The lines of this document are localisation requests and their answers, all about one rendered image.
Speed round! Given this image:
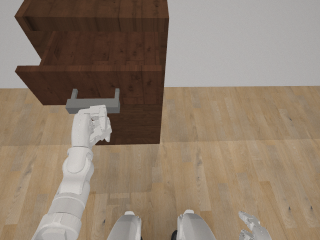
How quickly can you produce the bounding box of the robot left hand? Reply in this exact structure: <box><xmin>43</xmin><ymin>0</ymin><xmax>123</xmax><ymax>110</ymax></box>
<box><xmin>71</xmin><ymin>105</ymin><xmax>112</xmax><ymax>150</ymax></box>

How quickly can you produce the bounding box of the drawer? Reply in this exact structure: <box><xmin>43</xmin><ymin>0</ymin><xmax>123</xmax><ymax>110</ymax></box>
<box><xmin>15</xmin><ymin>31</ymin><xmax>162</xmax><ymax>106</ymax></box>

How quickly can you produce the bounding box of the robot right thigh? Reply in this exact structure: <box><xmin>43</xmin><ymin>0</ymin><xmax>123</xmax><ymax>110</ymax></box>
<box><xmin>177</xmin><ymin>213</ymin><xmax>216</xmax><ymax>240</ymax></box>

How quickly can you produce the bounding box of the robot right hand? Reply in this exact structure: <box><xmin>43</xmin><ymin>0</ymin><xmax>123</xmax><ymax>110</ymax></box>
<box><xmin>238</xmin><ymin>211</ymin><xmax>272</xmax><ymax>240</ymax></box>

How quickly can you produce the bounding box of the left robot shin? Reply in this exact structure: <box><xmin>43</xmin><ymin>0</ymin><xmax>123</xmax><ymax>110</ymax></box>
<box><xmin>124</xmin><ymin>211</ymin><xmax>135</xmax><ymax>215</ymax></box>

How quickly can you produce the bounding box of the cabinet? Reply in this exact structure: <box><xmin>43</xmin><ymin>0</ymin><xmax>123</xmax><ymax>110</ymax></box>
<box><xmin>14</xmin><ymin>0</ymin><xmax>169</xmax><ymax>146</ymax></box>

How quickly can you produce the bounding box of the robot left forearm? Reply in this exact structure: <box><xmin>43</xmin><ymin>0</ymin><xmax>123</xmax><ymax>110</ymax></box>
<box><xmin>31</xmin><ymin>146</ymin><xmax>94</xmax><ymax>240</ymax></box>

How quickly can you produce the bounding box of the handle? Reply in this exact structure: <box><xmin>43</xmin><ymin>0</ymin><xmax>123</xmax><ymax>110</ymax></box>
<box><xmin>65</xmin><ymin>88</ymin><xmax>120</xmax><ymax>114</ymax></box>

